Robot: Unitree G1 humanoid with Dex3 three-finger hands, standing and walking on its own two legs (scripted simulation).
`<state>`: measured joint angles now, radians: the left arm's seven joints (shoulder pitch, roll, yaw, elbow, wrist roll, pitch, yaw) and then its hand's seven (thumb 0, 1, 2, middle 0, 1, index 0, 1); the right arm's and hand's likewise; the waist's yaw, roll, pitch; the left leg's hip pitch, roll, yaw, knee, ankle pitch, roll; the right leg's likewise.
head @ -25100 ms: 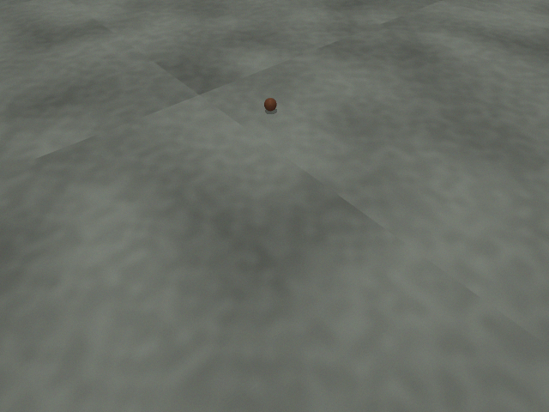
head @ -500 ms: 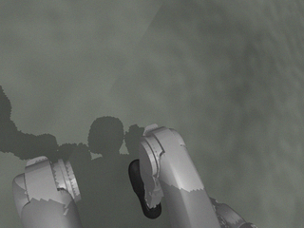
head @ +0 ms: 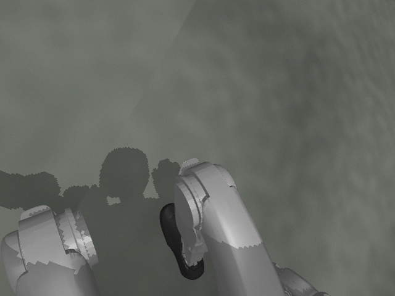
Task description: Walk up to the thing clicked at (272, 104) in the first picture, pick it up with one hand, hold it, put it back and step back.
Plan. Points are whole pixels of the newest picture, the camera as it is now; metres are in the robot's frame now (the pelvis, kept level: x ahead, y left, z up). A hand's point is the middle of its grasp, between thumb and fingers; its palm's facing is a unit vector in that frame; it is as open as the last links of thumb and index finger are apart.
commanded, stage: close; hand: left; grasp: from above
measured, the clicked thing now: out of the picture +0.45 +0.33 -0.26
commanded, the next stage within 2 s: settle in 1.16 s
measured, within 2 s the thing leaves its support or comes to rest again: leaves its support in 1.56 s
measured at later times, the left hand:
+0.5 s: hand out of the picture +0.42 +0.33 -0.24, palm faces -0.45 -0.17 -0.87, open 11.1 cm
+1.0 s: hand out of the picture +0.43 +0.33 -0.24, palm faces -0.45 -0.15 -0.88, open 10.5 cm
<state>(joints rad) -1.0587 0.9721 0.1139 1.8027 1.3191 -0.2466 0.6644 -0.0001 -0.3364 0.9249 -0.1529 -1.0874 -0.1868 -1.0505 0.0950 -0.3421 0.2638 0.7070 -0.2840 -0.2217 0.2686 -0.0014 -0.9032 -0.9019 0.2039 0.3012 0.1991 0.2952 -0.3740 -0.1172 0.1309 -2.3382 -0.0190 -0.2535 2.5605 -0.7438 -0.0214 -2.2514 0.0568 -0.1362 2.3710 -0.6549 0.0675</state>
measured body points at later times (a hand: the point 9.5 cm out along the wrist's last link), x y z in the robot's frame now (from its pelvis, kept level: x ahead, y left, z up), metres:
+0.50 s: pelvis +0.00 +0.00 +0.00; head +0.26 +0.13 +0.34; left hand +0.44 +0.33 -0.19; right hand +0.06 -0.25 -0.06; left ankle +0.06 +0.13 -0.27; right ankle +0.12 -0.13 -0.27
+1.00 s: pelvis +0.00 +0.00 +0.00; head +0.27 +0.13 +0.34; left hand +0.45 +0.33 -0.19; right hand +0.06 -0.25 -0.05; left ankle +0.06 +0.13 -0.27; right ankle +0.12 -0.13 -0.27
